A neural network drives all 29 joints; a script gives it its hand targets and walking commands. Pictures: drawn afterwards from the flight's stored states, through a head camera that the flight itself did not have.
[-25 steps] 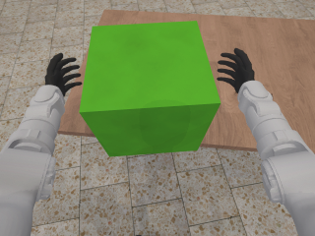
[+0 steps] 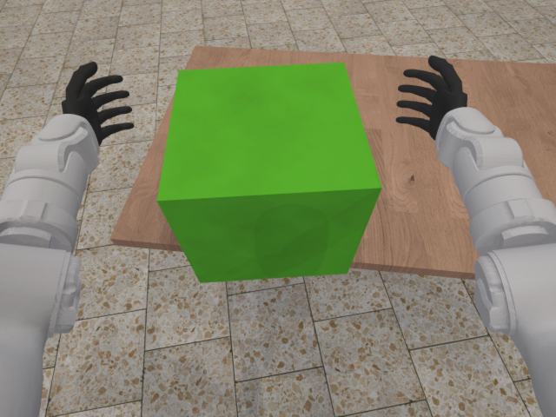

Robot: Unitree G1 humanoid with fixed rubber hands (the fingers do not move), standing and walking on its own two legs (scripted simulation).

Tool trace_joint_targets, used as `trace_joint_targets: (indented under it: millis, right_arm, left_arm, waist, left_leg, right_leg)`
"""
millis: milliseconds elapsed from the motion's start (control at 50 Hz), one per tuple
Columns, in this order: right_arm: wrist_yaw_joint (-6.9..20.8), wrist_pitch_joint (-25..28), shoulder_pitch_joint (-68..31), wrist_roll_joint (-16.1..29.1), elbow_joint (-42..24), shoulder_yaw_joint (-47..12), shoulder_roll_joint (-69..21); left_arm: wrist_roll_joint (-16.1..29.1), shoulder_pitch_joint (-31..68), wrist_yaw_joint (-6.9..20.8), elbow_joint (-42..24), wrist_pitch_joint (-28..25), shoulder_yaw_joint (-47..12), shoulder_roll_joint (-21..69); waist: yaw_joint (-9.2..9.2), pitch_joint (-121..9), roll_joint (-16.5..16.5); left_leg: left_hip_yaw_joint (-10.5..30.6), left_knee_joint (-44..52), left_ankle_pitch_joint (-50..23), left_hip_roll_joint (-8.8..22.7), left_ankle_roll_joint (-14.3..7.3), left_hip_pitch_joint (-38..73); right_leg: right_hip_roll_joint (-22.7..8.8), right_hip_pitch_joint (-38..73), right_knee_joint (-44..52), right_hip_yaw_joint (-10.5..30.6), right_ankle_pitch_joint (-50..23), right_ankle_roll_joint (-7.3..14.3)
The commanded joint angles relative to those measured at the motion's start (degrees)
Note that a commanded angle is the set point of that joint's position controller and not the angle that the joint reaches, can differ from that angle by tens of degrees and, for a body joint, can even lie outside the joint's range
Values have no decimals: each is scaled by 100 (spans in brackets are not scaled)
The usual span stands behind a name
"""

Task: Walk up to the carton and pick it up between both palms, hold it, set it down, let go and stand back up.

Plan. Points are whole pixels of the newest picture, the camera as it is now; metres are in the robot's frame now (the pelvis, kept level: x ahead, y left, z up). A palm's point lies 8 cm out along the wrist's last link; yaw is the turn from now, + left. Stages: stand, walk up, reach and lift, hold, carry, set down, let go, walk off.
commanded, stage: set down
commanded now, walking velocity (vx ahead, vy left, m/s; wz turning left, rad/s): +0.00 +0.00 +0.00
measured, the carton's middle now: (268, 178) +0.52 +0.01 +0.01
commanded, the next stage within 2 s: let go in 1.88 s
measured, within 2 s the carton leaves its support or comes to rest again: neither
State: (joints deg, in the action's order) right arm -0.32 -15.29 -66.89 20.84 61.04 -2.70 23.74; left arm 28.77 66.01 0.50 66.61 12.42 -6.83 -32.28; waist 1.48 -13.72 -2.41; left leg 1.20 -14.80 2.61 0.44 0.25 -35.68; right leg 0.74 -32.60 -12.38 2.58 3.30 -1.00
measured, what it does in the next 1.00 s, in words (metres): stands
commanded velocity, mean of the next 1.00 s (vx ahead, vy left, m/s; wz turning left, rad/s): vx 0.00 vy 0.00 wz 0.00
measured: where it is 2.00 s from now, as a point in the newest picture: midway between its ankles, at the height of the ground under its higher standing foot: outside the picture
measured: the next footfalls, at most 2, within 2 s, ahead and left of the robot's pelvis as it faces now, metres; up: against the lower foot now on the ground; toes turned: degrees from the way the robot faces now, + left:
none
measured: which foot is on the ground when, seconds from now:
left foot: down 0.00-1.00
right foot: down 0.00-1.00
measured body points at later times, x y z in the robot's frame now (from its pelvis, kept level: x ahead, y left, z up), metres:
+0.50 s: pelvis +0.01 -0.01 +0.01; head +0.08 -0.01 +0.45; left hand +0.48 +0.24 +0.15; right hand +0.48 -0.23 +0.15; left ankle +0.02 +0.12 -0.74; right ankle +0.00 -0.13 -0.74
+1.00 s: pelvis +0.02 +0.00 +0.01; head +0.05 +0.00 +0.46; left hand +0.41 +0.25 +0.08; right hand +0.42 -0.23 +0.07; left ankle +0.02 +0.12 -0.74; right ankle +0.00 -0.13 -0.74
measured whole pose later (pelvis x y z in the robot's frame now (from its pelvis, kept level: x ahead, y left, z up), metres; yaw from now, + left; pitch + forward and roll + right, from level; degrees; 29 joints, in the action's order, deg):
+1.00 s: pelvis +0.02 +0.00 +0.01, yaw +0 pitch +13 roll +0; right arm -0.6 -3.6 -33.1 22.5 44.4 -4.0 21.2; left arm 21.3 33.4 3.5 48.7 2.9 -0.6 -23.9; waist -0.1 -9.2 -1.1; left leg 1.1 -13.2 5.0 0.0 0.0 -20.7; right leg 0.3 -17.8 -10.4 3.2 5.2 -1.1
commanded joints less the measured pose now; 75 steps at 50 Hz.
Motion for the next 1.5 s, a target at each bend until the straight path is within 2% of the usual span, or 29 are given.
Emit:
trace_joint_targets:
  millis: [0,100,160,220,240,300,340,380,420,440,500,540,560,580,640,660,740,820,880,940,960,1040,1120,1200,1280,1360,1480]
  right_arm:
    - [-42,112,-3199,-24,-1219,286,1099]
    - [-96,-174,-3189,19,-1315,303,1147]
    - [-126,-274,-2962,-2,-1329,338,1168]
    - [-143,-310,-2736,26,-1443,262,1017]
    - [-151,-311,-2554,-4,-1458,290,999]
    - [-195,-269,-2337,17,-1800,285,950]
    - [-196,-237,-2148,-9,-1921,299,873]
    - [-191,-187,-1816,-80,-1949,338,834]
    - [-202,-102,-1835,-93,-2306,416,861]
    - [-209,-60,-1863,-129,-2463,446,878]
    - [-204,40,-1460,-108,-2374,335,713]
    - [-216,153,-1252,-138,-2443,386,807]
    - [-229,218,-1157,-137,-2541,347,779]
    - [-227,296,-1094,-146,-2658,416,826]
    - [-207,519,-762,-113,-2660,417,809]
    - [-196,594,-587,-43,-2635,332,768]
    - [-182,874,-67,-30,-2614,326,811]
    - [-111,1158,261,106,-2769,233,788]
    - [-70,1340,747,159,-2704,227,795]
    - [-24,1501,1059,209,-2676,182,765]
    - [-1,1555,1092,170,-2678,257,801]
    - [88,1769,1376,188,-2732,195,748]
    - [139,1952,1577,175,-2738,264,803]
    - [189,2106,1933,145,-2530,284,783]
    - [244,2302,2148,133,-2726,267,793]
    - [268,2448,2608,170,-2532,214,724]
    - [318,2711,2933,140,-2716,235,725]
  left_arm:
    - [-9,2734,-38,-1186,-92,351,-1383]
    - [-40,2703,-44,-1396,231,477,-1437]
    - [-112,2514,23,-1514,349,534,-1379]
    - [-218,2276,128,-1493,394,712,-1397]
    - [-250,2131,169,-1518,391,705,-1317]
    - [-393,1969,264,-1766,353,865,-1327]
    - [-454,1844,291,-1805,311,927,-1295]
    - [-517,1599,307,-1850,252,957,-1157]
    - [-544,1640,298,-2210,173,999,-1179]
    - [-560,1638,274,-2289,144,1078,-1219]
    - [-663,1227,281,-2097,68,1147,-1078]
    - [-707,1037,311,-2186,-15,1213,-1016]
    - [-725,915,333,-2199,-69,1242,-995]
    - [-717,843,328,-2366,-133,1197,-945]
    - [-744,581,315,-2510,-333,1220,-902]
    - [-771,378,316,-2506,-404,1217,-838]
    - [-767,-146,366,-2540,-644,1173,-683]
    - [-738,-405,322,-2772,-939,1116,-675]
    - [-753,-860,304,-2842,-1111,1032,-522]
    - [-752,-1132,303,-2884,-1272,972,-435]
    - [-738,-1117,292,-2957,-1341,933,-438]
    - [-702,-1439,249,-2918,-1631,904,-400]
    - [-612,-1627,217,-3058,-1831,742,-297]
    - [-654,-1986,214,-2861,-1996,724,-190]
    - [-631,-2263,210,-2971,-2215,725,-143]
    - [-723,-2677,237,-2954,-2364,719,-32]
    - [-737,-3047,201,-3090,-2622,708,35]
  waist:
    - [49,-4337,-80]
    - [15,-4333,-109]
    - [102,-4251,-128]
    - [20,-3913,-26]
    - [96,-3777,-54]
    - [24,-3692,-46]
    - [6,-3506,-42]
    - [88,-3352,-26]
    - [66,-3513,-88]
    - [22,-3658,-19]
    - [-61,-3454,-6]
    - [6,-3340,14]
    - [-20,-3354,110]
    - [11,-3443,43]
    - [-38,-3405,5]
    - [-108,-3324,17]
    - [-47,-3016,88]
    - [-160,-2999,126]
    - [-138,-2799,58]
    - [-178,-2486,44]
    - [-106,-2442,16]
    - [-205,-2303,114]
    - [-165,-2294,15]
    - [-135,-1913,37]
    - [-145,-2008,153]
    - [-178,-1664,70]
    - [-193,-1512,149]
  left_leg:
    - [165,-759,-2655,-33,446,4037]
    - [146,-672,-2752,-55,448,4136]
    - [148,-590,-2814,-66,455,4209]
    - [123,-479,-2734,-100,438,4096]
    - [123,-394,-2640,-118,451,3923]
    - [77,-191,-2541,-147,418,3744]
    - [80,-134,-2402,-155,411,3721]
    - [67,-92,-2299,-157,425,3703]
    - [38,-90,-2364,-179,402,3774]
    - [44,-103,-2432,-175,391,3821]
    - [18,-91,-2268,-214,340,3666]
    - [26,-62,-2252,-224,344,3608]
    - [27,-60,-2263,-226,322,3611]
    - [43,-69,-2386,-222,357,3725]
    - [17,-149,-2549,-233,386,3817]
    - [40,-177,-2561,-230,394,3872]
    - [27,-210,-2444,-248,395,3867]
    - [41,-270,-2388,-233,405,3951]
    - [47,-346,-2379,-230,406,3963]
    - [33,-390,-2166,-249,396,3919]
    - [52,-399,-2111,-224,416,3920]
    - [64,-485,-1958,-212,374,3856]
    - [106,-575,-1849,-213,402,3849]
    - [119,-628,-1588,-191,404,3724]
    - [144,-699,-1673,-185,385,3677]
    - [142,-642,-1551,-173,384,3585]
    - [145,-661,-1377,-167,353,3416]
  right_leg:
    - [54,514,-40,-272,-1530,-324]
    - [59,829,-17,-239,-1769,-287]
    - [62,1028,25,-224,-1966,-265]
    - [57,1323,96,-190,-2068,-277]
    - [59,1545,83,-169,-2149,-270]
    - [42,2069,73,-139,-2340,-252]
    - [59,2083,139,-127,-2165,-237]
    - [52,2132,167,-115,-2097,-211]
    - [47,2154,156,-113,-2164,-192]
    - [48,2184,134,-114,-2221,-192]
    - [15,2368,82,-67,-2250,-203]
    - [25,2480,45,-64,-2345,-216]
    - [31,2547,27,-54,-2413,-222]
    - [65,2479,13,-84,-2446,-211]
    - [76,2351,40,-80,-2391,-190]
    - [89,2284,33,-67,-2332,-176]
    - [127,2252,72,-74,-2123,-198]
    - [146,2121,32,-78,-1886,-194]
    - [139,2096,18,-64,-1808,-182]
    - [132,1970,38,-54,-1521,-176]
    - [152,1867,53,-61,-1380,-166]
    - [133,1776,-16,-50,-1146,-176]
    - [123,1638,-74,-23,-939,-132]
    - [128,1532,-91,-33,-650,-113]
    - [121,1648,-176,-34,-717,-99]
    - [146,1751,-151,-7,-563,-64]
    - [139,1757,-211,-20,-363,-35]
